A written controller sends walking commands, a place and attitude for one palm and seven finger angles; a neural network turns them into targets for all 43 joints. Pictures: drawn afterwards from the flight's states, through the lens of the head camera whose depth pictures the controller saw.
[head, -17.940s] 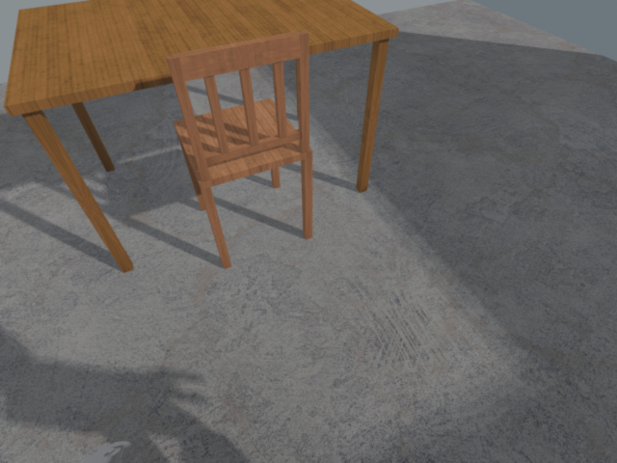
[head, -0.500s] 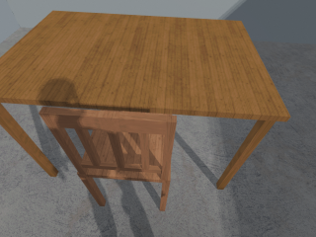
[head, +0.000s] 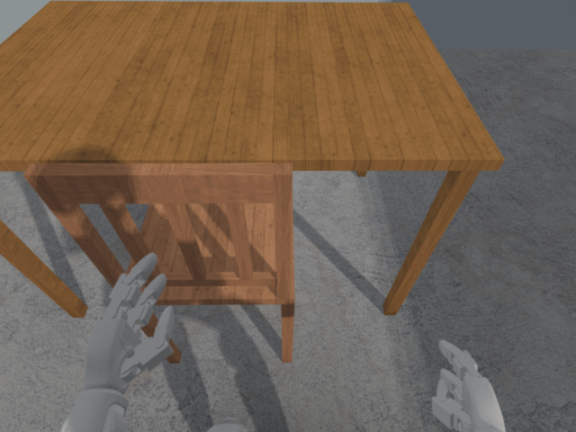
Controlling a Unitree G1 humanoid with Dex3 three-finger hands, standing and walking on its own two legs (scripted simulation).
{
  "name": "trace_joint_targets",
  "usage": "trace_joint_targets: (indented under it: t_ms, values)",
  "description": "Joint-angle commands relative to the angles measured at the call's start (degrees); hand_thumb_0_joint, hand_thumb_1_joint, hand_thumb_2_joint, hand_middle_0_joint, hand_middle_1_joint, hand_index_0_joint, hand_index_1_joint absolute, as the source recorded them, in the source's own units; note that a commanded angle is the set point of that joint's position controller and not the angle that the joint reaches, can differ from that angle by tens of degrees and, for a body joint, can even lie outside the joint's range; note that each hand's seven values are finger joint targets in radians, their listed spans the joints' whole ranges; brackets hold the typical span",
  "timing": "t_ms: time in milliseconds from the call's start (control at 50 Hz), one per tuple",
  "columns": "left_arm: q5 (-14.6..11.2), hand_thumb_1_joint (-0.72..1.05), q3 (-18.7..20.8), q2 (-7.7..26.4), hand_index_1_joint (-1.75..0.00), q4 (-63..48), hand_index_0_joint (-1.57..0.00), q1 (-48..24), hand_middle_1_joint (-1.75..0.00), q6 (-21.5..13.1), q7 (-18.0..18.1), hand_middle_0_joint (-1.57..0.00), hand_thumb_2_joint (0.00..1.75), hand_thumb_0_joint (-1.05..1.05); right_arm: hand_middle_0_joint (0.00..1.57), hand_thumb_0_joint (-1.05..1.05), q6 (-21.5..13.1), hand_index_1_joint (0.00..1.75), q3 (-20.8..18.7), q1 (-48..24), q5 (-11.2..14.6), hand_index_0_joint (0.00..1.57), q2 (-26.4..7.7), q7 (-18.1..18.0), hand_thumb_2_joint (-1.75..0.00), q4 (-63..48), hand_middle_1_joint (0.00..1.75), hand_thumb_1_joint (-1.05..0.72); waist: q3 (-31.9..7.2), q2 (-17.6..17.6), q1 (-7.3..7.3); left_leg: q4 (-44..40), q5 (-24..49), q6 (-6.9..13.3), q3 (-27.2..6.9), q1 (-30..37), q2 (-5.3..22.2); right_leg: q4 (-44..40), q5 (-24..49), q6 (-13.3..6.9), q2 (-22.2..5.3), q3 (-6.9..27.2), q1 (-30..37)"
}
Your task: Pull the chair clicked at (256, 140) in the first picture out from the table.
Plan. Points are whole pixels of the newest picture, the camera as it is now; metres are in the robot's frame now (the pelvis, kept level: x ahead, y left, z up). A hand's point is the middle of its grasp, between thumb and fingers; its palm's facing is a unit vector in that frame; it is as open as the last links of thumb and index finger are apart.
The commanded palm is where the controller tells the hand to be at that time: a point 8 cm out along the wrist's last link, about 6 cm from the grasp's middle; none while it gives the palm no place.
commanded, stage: raise the hand toward the chair's back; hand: left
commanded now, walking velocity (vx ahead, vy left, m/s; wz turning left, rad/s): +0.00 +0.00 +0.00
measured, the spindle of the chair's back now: (187, 242) +0.44 +0.20 -0.05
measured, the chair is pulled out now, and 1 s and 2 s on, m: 0.00 0.00 0.00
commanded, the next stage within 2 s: aim the fingers beside a spindle in 1.78 s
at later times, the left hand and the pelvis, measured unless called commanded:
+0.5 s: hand (155, 373) +0.21 +0.19 -0.02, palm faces -0.01 -1.00 +0.01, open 12.7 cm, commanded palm +0.18 +0.26 +0.00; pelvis -0.01 +0.01 -0.04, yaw +0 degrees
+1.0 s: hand (113, 352) +0.22 +0.24 +0.02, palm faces +0.08 -1.00 -0.06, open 16.5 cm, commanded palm +0.20 +0.29 +0.01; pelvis +0.00 +0.04 -0.04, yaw +1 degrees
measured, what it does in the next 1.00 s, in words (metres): stands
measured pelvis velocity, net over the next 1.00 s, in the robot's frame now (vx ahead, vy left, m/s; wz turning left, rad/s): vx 0.00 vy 0.04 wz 0.01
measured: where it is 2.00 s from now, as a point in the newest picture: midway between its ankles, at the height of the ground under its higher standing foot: outside the picture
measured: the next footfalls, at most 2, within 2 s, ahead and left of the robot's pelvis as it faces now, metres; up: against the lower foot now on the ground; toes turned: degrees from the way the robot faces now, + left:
none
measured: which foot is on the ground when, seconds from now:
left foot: down 0.00-1.00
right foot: down 0.00-1.00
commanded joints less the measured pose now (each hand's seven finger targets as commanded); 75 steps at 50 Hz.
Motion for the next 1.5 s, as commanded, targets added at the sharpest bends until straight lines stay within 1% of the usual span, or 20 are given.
trace_joint_targets:
  t_ms: [0,40,120,140,200,240,300,340,380,440,500,580,680,760,840,940,1080,1220,1360,1480]
  values:
    - [-2.94,0.50,8.85,8.48,-0.24,-5.07,-0.16,16.99,-0.24,-5.98,-8.05,-0.16,0.73,0.00,0.20,0.00,-1.39,0.30,-3.11,-5.66,0.88,0.20,-6.53,0.67,-0.90,-13.83,0.30,-0.90,-11.36,-2.10,6.13,5.04,5.46,1.32,1.71,-5.12,-3.89,-2.55,17.07,2.82,-2.36,6.30,2.48]
    - [-3.10,0.46,11.13,11.35,-0.23,-13.09,-0.16,11.39,-0.23,-4.63,-5.53,-0.16,0.71,0.00,0.20,0.00,-0.14,0.30,-3.03,-6.27,0.69,0.20,-5.97,-0.10,-0.90,-15.83,0.30,-0.90,-12.82,0.20,5.64,7.13,2.88,1.84,1.45,-6.28,-3.50,-2.07,10.47,3.05,-2.21,8.14,-0.41]
    - [-2.08,0.36,7.05,9.97,-0.22,-32.10,-0.15,-0.51,-0.22,-9.20,1.30,-0.15,0.67,0.00,0.20,0.00,0.04,0.30,-2.41,-3.05,0.13,0.20,-4.27,-1.66,-0.90,-16.00,0.30,-0.90,-12.52,9.23,1.30,9.62,1.32,3.15,-0.42,-2.83,-1.42,-1.44,1.81,1.57,-0.55,7.25,-9.19]
    - [-1.45,0.34,5.39,10.33,-0.21,-35.27,-0.14,-4.37,-0.21,-10.55,1.94,-0.14,0.66,0.00,0.20,0.00,-0.04,0.30,-2.02,-2.06,-0.16,0.20,-4.66,-2.09,-0.90,-15.33,0.30,-0.90,-11.66,7.15,-0.77,10.86,0.01,3.51,-1.33,-4.14,-0.91,-0.93,-0.20,1.74,0.13,7.08,-12.30]
    - [-0.87,0.27,-0.58,7.34,-0.20,-32.83,-0.14,-3.14,-0.20,-12.50,-0.40,-0.14,0.63,0.00,0.20,0.00,-1.47,0.30,-1.29,-1.30,-0.09,0.20,-5.44,-3.17,-0.90,-13.86,0.30,-0.90,-10.20,5.97,-3.15,12.99,-1.80,3.71,-2.57,-6.08,-0.36,-0.42,-2.41,1.55,0.63,6.71,-16.05]
    - [-1.76,0.22,-2.96,5.97,-0.19,-26.01,-0.13,-0.66,-0.19,-9.09,-4.29,-0.13,0.61,0.00,0.20,0.00,-2.02,0.30,-0.77,-0.93,0.42,0.20,-6.21,-3.52,-0.90,-13.31,0.30,-0.90,-7.90,2.31,-4.21,13.58,-3.58,3.82,-3.11,-8.70,-0.32,-1.84,-3.93,2.12,0.53,7.22,-16.22]
    - [-3.57,0.15,0.27,8.12,-0.18,-16.56,-0.13,5.12,-0.18,0.84,-8.90,-0.13,0.58,0.00,0.20,0.00,-0.98,0.30,-0.79,-0.93,2.10,0.20,-7.12,-4.61,-0.90,-14.41,0.30,-0.90,-8.80,-3.91,-1.73,12.58,-5.19,3.76,-2.80,-11.81,-0.97,-5.04,-7.74,3.08,-0.32,9.11,-10.90]
    - [-4.78,0.11,5.86,11.24,-0.18,-14.68,-0.12,9.37,-0.18,8.10,-9.27,-0.12,0.56,0.00,0.20,0.00,0.10,0.30,-1.07,-2.27,2.72,0.20,-6.73,-4.99,-0.90,-15.75,0.30,-0.90,-12.67,-2.84,1.90,10.57,-2.68,3.80,-2.58,-9.81,-1.65,-5.20,-4.92,3.06,-0.51,8.83,-5.46]
    - [-6.07,0.06,9.52,12.19,-0.17,-20.91,-0.12,9.22,-0.17,11.49,-6.82,-0.12,0.54,0.00,0.20,0.00,1.11,0.30,-1.09,-2.72,2.73,0.20,-5.53,-5.02,-0.90,-17.05,0.30,-0.90,-15.98,-2.38,3.40,8.78,0.89,3.69,-2.38,-7.15,-1.85,-4.81,1.11,3.58,-1.23,8.02,-1.15]
    - [-5.43,-0.01,12.51,11.86,-0.16,-27.32,-0.11,7.96,-0.16,9.11,-0.11,-0.11,0.51,0.00,0.20,0.00,1.33,0.30,-1.17,-2.59,1.67,0.20,-3.34,-4.58,-0.90,-15.73,0.30,-0.90,-16.79,-1.04,4.53,7.06,6.20,3.38,-2.96,-4.34,-0.94,-1.19,9.64,2.96,0.11,3.89,-1.57]
    - [-2.71,-0.08,8.14,8.78,-0.15,-29.47,-0.10,6.16,-0.15,2.39,3.80,-0.10,0.48,0.00,0.20,0.00,0.78,0.30,-1.29,-0.96,0.60,0.20,-2.88,-3.49,-0.90,-13.58,0.30,-0.90,-12.68,2.17,2.54,6.50,7.63,3.24,-2.84,-2.33,-0.41,0.92,9.49,2.07,1.23,0.69,-8.21]
    - [-0.30,-0.17,2.00,6.95,-0.13,-24.15,-0.09,4.95,-0.13,-2.38,1.60,-0.09,0.44,0.00,0.20,0.00,-0.32,0.30,-1.13,-0.18,0.17,0.20,-5.14,-2.44,-0.90,-12.40,0.30,-0.90,-9.44,4.18,-0.63,7.40,2.64,3.14,-3.61,-3.38,-0.23,1.60,3.39,1.70,1.22,0.07,-14.45]
    - [-3.04,-0.29,4.18,9.82,-0.11,-22.67,-0.08,6.33,-0.11,1.83,-3.79,-0.08,0.39,0.00,0.20,0.00,-0.33,0.30,-1.69,0.60,1.59,0.20,-7.26,-3.35,-0.90,-14.35,0.30,-0.90,-14.35,1.50,0.29,5.84,1.00,3.37,-3.59,-2.22,-0.58,-0.87,2.55,1.99,0.88,0.98,-9.87]
    - [-4.20,-0.38,9.15,12.56,-0.10,-31.13,-0.07,5.25,-0.10,2.49,-0.71,-0.07,0.35,0.00,0.20,0.00,-0.11,0.30,-1.53,0.44,1.32,0.20,-6.09,-3.92,-0.90,-15.01,0.30,-0.90,-19.35,4.66,2.34,4.36,6.85,3.22,-3.78,2.78,-0.57,0.31,7.85,1.66,1.13,-0.54,-6.73]
    - [-2.97,-0.48,7.90,10.47,-0.08,-28.90,-0.06,3.87,-0.08,1.04,2.62,-0.06,0.31,0.00,0.20,0.00,0.43,0.30,-1.20,0.43,0.67,0.20,-5.52,-3.32,-0.90,-13.66,0.30,-0.90,-14.31,5.01,0.97,4.66,8.18,2.91,-4.33,2.78,-0.14,0.70,8.37,1.54,1.50,-1.51,-10.01]
    - [-1.47,-0.50,3.44,8.95,-0.08,-19.89,-0.06,2.58,-0.08,3.75,-1.58,-0.06,0.30,0.00,0.20,0.00,1.55,0.30,-0.61,1.00,1.01,0.20,-7.24,-2.78,-0.90,-14.53,0.30,-0.90,-8.80,3.49,-1.00,3.89,1.70,2.90,-4.89,-0.37,-0.15,-0.54,4.20,1.62,1.57,-1.56,-12.39]
    - [-3.97,-0.50,9.82,14.62,-0.08,-28.93,-0.06,-1.49,-0.08,5.04,-2.53,-0.06,0.30,0.00,0.20,0.00,1.56,0.30,-0.16,1.16,1.23,0.20,-6.95,-3.57,-0.90,-16.32,0.30,-0.90,-16.62,6.64,1.15,2.62,7.66,2.89,-4.75,5.70,-0.28,-1.48,8.55,1.42,1.58,-1.32,-6.73]
    - [-3.19,-0.50,7.92,12.01,-0.08,-20.25,-0.06,-3.53,-0.08,3.50,-1.79,-0.06,0.30,0.00,0.20,0.00,1.34,0.30,0.07,1.66,0.99,0.20,-7.50,-2.92,-0.90,-14.09,0.30,-0.90,-10.41,5.34,-0.73,2.56,3.09,2.57,-5.07,2.17,-0.24,-1.79,4.88,1.58,1.64,-1.66,-10.53]
    - [-5.05,-0.50,9.88,14.29,-0.08,-20.77,-0.06,-1.17,-0.08,7.25,-5.16,-0.06,0.30,0.00,0.20,0.00,1.46,0.30,-0.39,2.08,1.72,0.20,-8.16,-3.34,-0.90,-15.46,0.30,-0.90,-15.13,3.72,0.61,1.61,6.97,3.19,-3.91,3.93,-0.74,-3.93,9.57,1.90,1.37,-0.66,-3.77]
    - [-4.16,-0.50,11.10,14.32,-0.08,-22.70,-0.06,-3.85,-0.08,2.60,-0.63,-0.06,0.30,0.00,0.20,0.00,1.00,0.30,-0.31,1.78,1.02,0.20,-7.05,-3.01,-0.90,-13.95,0.30,-0.90,-12.32,4.99,0.25,2.20,5.89,2.94,-3.87,3.07,-0.46,-2.83,7.19,1.81,1.41,-0.82,-7.30]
